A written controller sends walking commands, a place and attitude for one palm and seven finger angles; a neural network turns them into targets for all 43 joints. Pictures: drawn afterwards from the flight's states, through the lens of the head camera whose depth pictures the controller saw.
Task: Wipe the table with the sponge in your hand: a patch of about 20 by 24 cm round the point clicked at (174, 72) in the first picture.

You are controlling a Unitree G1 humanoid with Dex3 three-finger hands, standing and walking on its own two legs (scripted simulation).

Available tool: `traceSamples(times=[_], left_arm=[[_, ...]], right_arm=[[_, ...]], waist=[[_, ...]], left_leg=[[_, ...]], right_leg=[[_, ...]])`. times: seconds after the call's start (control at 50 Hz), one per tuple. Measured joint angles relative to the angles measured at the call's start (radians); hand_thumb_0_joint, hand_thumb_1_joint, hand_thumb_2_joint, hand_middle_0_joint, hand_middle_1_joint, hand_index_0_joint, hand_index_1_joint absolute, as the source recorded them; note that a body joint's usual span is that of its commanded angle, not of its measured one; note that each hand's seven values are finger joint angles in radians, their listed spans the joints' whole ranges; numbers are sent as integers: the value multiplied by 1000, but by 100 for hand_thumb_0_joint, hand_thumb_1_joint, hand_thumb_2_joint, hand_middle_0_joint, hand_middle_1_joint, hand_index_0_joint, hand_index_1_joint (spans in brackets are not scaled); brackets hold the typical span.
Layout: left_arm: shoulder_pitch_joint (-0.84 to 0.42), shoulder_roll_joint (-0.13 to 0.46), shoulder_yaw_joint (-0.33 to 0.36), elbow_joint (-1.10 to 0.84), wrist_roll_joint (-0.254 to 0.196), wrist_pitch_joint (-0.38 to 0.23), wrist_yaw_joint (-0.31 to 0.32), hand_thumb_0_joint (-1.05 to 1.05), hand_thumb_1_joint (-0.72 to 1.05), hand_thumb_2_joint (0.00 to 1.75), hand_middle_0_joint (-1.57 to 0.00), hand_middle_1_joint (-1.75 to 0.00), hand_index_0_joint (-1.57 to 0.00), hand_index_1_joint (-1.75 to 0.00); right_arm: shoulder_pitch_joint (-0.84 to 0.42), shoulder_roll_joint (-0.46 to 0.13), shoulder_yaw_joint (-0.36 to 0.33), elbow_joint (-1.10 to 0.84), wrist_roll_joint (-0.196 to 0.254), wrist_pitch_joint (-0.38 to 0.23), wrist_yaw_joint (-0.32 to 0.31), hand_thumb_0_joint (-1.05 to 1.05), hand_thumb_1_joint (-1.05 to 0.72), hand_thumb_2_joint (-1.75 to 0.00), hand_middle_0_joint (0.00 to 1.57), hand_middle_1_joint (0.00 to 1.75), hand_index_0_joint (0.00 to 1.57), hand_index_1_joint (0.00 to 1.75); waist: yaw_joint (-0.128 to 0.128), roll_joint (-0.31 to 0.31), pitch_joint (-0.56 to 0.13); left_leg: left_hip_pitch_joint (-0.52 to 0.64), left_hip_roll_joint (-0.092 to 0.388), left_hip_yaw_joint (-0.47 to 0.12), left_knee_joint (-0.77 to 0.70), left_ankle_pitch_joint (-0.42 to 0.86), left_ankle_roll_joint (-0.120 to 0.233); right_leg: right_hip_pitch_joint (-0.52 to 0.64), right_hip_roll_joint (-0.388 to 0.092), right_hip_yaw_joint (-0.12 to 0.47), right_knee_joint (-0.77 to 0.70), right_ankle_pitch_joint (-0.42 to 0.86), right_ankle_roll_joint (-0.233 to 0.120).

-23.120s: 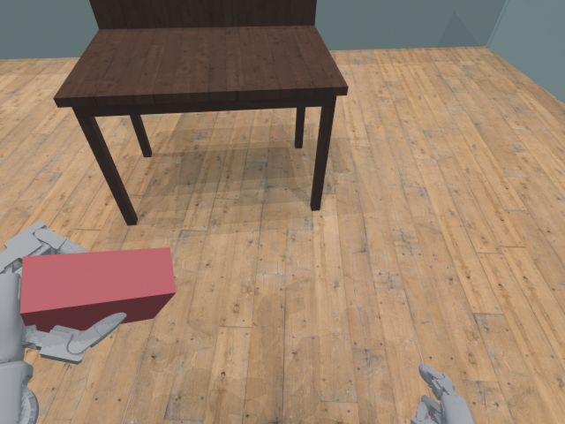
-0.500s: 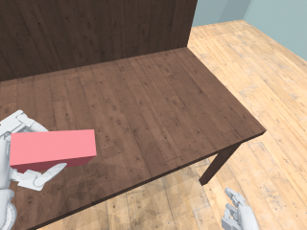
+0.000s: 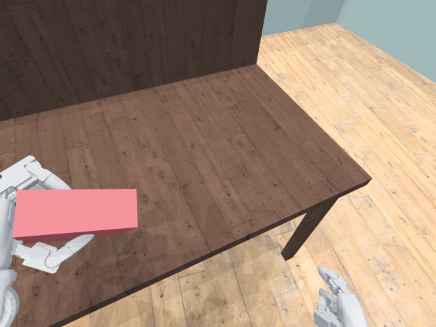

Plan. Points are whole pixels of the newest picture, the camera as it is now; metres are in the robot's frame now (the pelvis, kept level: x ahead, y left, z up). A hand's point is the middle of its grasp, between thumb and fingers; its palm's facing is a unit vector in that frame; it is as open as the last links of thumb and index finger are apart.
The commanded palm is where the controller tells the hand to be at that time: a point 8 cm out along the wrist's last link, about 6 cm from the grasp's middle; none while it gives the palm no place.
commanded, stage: come to a stop and stand still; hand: left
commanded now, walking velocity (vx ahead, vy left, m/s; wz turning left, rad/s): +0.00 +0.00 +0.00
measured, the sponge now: (96, 216) +0.24 +0.20 +0.13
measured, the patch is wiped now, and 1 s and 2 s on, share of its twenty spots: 0.00 0.00 0.00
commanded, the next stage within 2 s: look again from close up in 0.58 s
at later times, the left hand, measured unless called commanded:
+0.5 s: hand (37, 214) +0.22 +0.26 +0.15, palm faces +0.39 -0.84 -0.38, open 9.3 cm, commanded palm +0.16 +0.29 +0.18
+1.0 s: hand (49, 214) +0.22 +0.25 +0.15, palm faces +0.36 -0.85 -0.39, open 9.3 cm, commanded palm +0.16 +0.28 +0.18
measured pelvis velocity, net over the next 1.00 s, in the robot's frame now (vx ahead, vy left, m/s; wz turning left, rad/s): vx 0.01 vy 0.00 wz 0.02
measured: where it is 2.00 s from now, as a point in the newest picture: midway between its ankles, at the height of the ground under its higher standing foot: outside the picture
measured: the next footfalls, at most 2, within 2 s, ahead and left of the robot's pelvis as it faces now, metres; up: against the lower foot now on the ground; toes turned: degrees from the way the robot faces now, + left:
none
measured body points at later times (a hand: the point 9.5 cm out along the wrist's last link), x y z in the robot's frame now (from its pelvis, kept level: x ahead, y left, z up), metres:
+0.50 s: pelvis +0.01 +0.01 +0.00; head +0.04 +0.04 +0.45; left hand +0.19 +0.31 +0.17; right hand +0.21 -0.20 -0.06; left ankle +0.02 +0.07 -0.74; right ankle +0.02 -0.13 -0.74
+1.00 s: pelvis +0.01 +0.00 +0.00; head +0.04 +0.02 +0.45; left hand +0.20 +0.29 +0.17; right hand +0.19 -0.23 -0.07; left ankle +0.02 +0.07 -0.74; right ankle +0.02 -0.13 -0.74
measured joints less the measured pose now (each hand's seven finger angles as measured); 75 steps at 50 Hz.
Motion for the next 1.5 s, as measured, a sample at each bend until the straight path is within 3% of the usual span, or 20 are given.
traceSamples(times=[0.12,0.22,0.42,0.86,1.08,1.1,1.12,1.14,1.2,1.22,1.26,1.3,1.34,1.4,1.46,1.5], left_arm=[[-8,37,23,8,7,8,-2,-1,-43,104,-81,-139,-81,-139],[-36,23,45,-37,2,11,20,-1,-43,104,-81,-139,-81,-139],[-22,2,14,-20,8,36,17,-1,-43,104,-81,-139,-81,-139],[5,-11,2,-17,7,64,29,-1,-43,104,-81,-139,-81,-139],[19,-4,1,-33,3,70,28,-1,-43,104,-81,-139,-81,-139],[-25,33,-1,-26,20,69,16,-1,-43,105,-81,-139,-81,-139],[-108,91,6,-2,55,77,-4,-1,-43,105,-81,-139,-81,-139],[-193,131,14,33,60,100,-17,-1,-43,105,-81,-139,-81,-139],[-312,133,64,79,-3,247,-46,-1,-43,105,-81,-139,-81,-139],[-303,118,74,69,-11,299,-52,-1,-43,105,-81,-139,-81,-139],[-240,92,57,34,16,377,-67,0,-43,105,-81,-139,-81,-140],[-148,77,10,-11,55,412,-82,0,-42,105,-80,-140,-80,-140],[-64,71,-34,-43,77,395,-86,0,-42,105,-80,-140,-80,-140],[5,84,-50,-49,98,311,-57,0,-43,105,-81,-139,-81,-140],[-14,105,-24,-25,140,249,0,-1,-43,105,-81,-139,-81,-139],[-56,111,-1,14,161,243,20,-1,-43,105,-81,-139,-81,-139]], right_arm=[[12,14,10,13,-3,2,-23,1,-91,-90,20,30,21,30],[-4,16,15,19,-8,-9,-15,2,-91,-90,20,30,21,30],[-44,26,21,-14,-9,19,-16,1,-91,-90,20,30,21,30],[-4,2,8,0,-9,37,-30,2,-91,-90,20,30,21,30],[-7,-1,3,0,-9,35,-34,2,-91,-90,20,30,21,30],[10,-10,17,-24,12,38,-54,2,-91,-90,20,30,21,30],[23,-13,17,-30,0,31,-64,1,-91,-90,20,30,21,30],[21,-17,16,-18,-12,29,-56,1,-91,-90,20,30,21,30],[-26,-35,29,35,-15,44,-22,1,-91,-90,20,30,21,30],[-39,-40,31,40,-11,51,-12,2,-90,-90,20,30,21,30],[-57,-46,32,29,-3,64,3,2,-90,-90,20,30,21,30],[-71,-48,32,6,-2,78,9,2,-91,-90,20,30,21,30],[-82,-42,30,-11,-12,84,5,2,-91,-90,20,30,21,30],[-90,-23,26,-11,-29,83,-12,1,-91,-90,20,30,21,30],[-86,-17,20,4,-39,80,-24,1,-91,-90,20,30,21,30],[-83,-22,20,19,-38,84,-34,1,-91,-90,20,30,21,30]], waist=[[19,-30,30],[29,-37,41],[19,-25,13],[2,-8,3],[1,-8,-4],[9,-5,-1],[26,-11,6],[39,-16,9],[48,-2,-8],[45,9,-18],[35,32,-32],[28,47,-35],[26,51,-35],[36,35,-37],[57,28,-40],[66,33,-44]], left_leg=[[2,-11,-16,1,-1,4],[11,-17,-22,2,-5,6],[19,-14,-18,-7,-5,8],[22,-2,-25,-23,5,-1],[24,1,-26,-26,4,-5],[12,0,-35,-9,-1,-4],[2,-9,-43,12,-7,-5],[-4,-18,-48,28,-13,-8],[5,-21,-40,41,-22,-14],[12,-19,-33,40,-24,-15],[20,-15,-25,39,-28,-16],[19,-12,-21,44,-31,-17],[8,-7,-21,60,-36,-21],[-24,2,-34,96,-47,-34],[-56,12,-60,137,-59,-50],[-73,16,-79,157,-64,-59]], right_leg=[[7,-10,-16,6,-11,2],[20,-16,-22,5,-16,6],[33,-13,-18,-20,-4,10],[45,1,-24,-55,13,0],[46,4,-25,-55,11,-4],[34,9,-19,-26,-8,6],[22,8,-12,16,-24,-8],[12,0,-13,51,-50,-18],[6,-5,-3,89,-72,-10],[8,-2,4,90,-73,-10],[12,1,12,92,-75,-14],[7,5,16,103,-79,-19],[-7,8,15,123,-88,-24],[-37,16,2,163,-106,-38],[-56,26,-25,192,-120,-55],[-64,31,-44,205,-128,-64]])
